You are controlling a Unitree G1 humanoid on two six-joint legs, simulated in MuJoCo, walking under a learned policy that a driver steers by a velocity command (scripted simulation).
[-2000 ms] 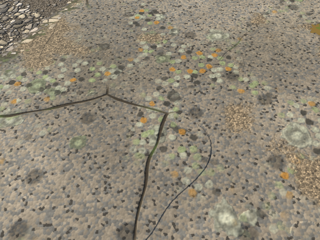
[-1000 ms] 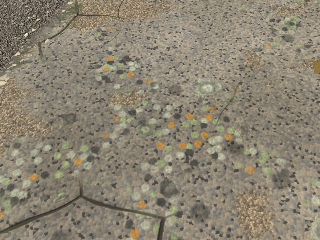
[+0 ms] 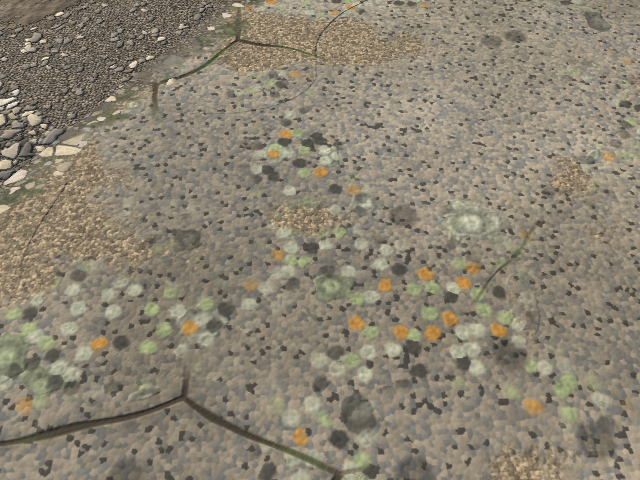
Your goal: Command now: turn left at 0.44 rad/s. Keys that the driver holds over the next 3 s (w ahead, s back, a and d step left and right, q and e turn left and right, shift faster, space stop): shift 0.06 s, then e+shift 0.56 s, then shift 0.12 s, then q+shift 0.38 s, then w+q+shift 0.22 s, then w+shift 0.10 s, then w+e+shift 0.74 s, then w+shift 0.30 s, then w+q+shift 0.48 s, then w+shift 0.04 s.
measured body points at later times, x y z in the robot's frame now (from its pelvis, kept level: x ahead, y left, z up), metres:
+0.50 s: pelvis -0.01 +0.01 +0.01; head +0.03 +0.02 +0.45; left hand +0.19 +0.28 -0.10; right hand +0.08 -0.29 -0.08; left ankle -0.02 +0.13 -0.74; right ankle -0.04 -0.12 -0.66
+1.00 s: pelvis -0.02 -0.05 +0.00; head +0.01 -0.08 +0.45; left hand +0.26 +0.09 -0.07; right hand -0.06 -0.36 -0.12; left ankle +0.01 +0.10 -0.66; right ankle -0.05 -0.14 -0.74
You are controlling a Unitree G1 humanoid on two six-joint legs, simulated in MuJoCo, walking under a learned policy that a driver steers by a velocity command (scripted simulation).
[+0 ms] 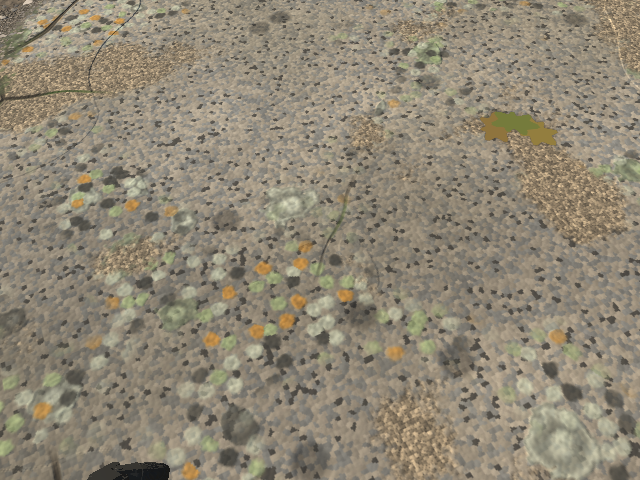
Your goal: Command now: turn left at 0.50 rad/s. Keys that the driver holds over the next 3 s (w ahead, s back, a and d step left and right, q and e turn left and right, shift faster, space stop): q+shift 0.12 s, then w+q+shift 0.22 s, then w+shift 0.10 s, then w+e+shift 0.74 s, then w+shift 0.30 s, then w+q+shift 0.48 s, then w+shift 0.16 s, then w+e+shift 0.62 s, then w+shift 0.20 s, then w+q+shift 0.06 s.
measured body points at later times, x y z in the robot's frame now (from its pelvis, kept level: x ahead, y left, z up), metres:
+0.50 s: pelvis +0.09 +0.11 +0.00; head +0.10 +0.14 +0.44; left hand +0.15 +0.41 -0.12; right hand +0.21 -0.16 -0.11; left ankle -0.04 +0.13 -0.74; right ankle +0.15 -0.02 -0.66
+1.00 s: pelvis +0.49 +0.22 -0.01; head +0.50 +0.23 +0.44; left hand +0.40 +0.50 -0.14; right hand +0.74 +0.04 -0.07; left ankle +0.55 +0.42 -0.66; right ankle +0.43 +0.20 -0.74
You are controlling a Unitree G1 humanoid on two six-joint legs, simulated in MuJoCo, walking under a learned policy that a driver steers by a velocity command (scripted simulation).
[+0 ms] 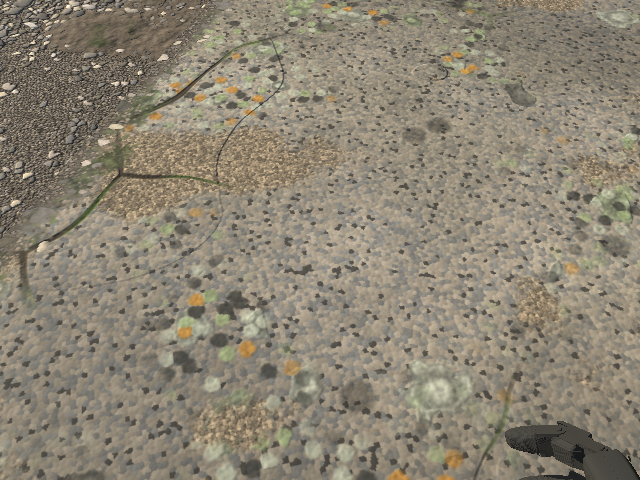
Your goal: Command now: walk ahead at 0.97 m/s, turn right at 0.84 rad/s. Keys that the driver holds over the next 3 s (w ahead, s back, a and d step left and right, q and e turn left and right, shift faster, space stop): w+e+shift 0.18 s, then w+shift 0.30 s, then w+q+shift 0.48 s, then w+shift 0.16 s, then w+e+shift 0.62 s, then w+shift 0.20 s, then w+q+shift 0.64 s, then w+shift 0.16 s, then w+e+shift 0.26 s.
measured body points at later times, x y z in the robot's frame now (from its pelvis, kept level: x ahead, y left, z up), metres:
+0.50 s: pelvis +0.46 +0.01 +0.00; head +0.48 +0.00 +0.45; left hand +0.78 +0.15 -0.05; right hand +0.28 -0.23 -0.12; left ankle +0.40 +0.16 -0.73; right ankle +0.55 -0.15 -0.67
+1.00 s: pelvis +0.91 -0.14 -0.02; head +0.94 -0.14 +0.43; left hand +0.87 +0.14 -0.15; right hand +1.11 -0.40 -0.09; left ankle +1.13 -0.07 -0.68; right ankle +0.70 -0.20 -0.73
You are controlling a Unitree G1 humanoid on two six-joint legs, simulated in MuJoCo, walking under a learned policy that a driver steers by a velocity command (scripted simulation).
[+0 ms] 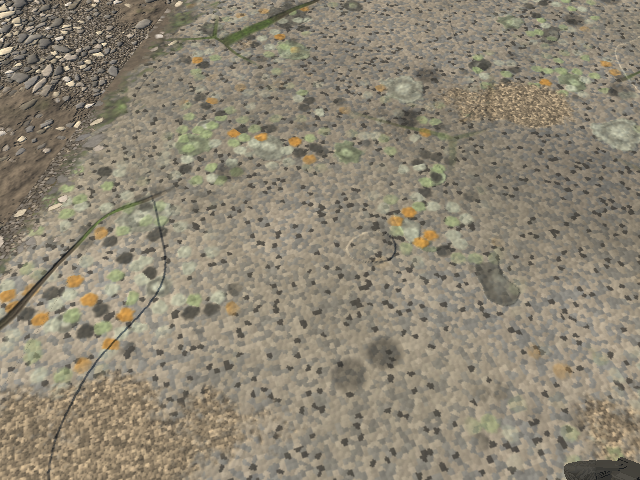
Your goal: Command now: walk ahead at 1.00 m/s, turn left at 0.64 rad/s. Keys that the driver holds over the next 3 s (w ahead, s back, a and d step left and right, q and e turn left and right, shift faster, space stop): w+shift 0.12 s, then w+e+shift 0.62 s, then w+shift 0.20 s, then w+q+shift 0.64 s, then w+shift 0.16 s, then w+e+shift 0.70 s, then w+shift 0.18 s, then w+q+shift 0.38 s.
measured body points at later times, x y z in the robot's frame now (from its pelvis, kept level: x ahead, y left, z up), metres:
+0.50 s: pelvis +0.48 +0.00 +0.00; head +0.51 -0.01 +0.45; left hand +0.67 +0.22 -0.11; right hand +0.44 -0.26 -0.14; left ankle +0.25 +0.05 -0.70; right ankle +0.69 -0.08 -0.69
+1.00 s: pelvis +0.97 -0.08 -0.01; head +1.00 -0.10 +0.44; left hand +1.04 +0.22 -0.12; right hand +1.11 -0.38 -0.08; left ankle +1.15 -0.04 -0.72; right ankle +0.69 -0.05 -0.67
